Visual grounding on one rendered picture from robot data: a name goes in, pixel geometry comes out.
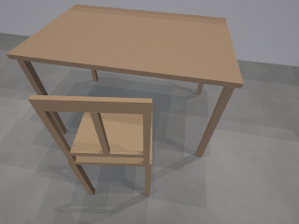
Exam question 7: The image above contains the table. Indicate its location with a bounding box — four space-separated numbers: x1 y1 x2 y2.
7 4 244 158

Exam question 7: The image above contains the chair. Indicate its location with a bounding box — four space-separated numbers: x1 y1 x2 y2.
28 94 153 197

